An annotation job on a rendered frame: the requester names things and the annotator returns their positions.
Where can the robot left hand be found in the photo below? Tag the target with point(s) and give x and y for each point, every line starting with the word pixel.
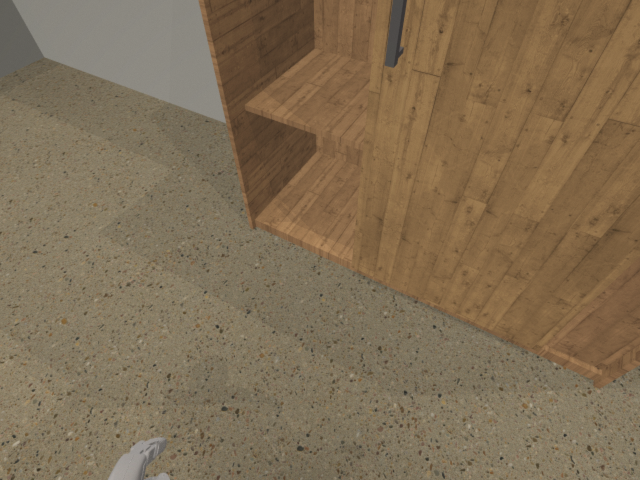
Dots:
pixel 132 466

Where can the handle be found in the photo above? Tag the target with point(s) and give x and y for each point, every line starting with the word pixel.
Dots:
pixel 394 50

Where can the wardrobe door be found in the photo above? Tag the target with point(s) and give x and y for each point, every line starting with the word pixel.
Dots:
pixel 500 175
pixel 609 327

